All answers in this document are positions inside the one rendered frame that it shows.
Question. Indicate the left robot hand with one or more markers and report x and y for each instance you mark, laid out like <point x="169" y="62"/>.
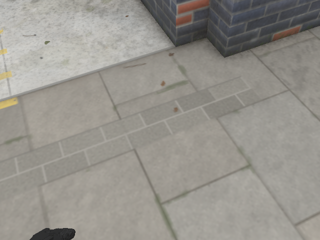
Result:
<point x="54" y="234"/>

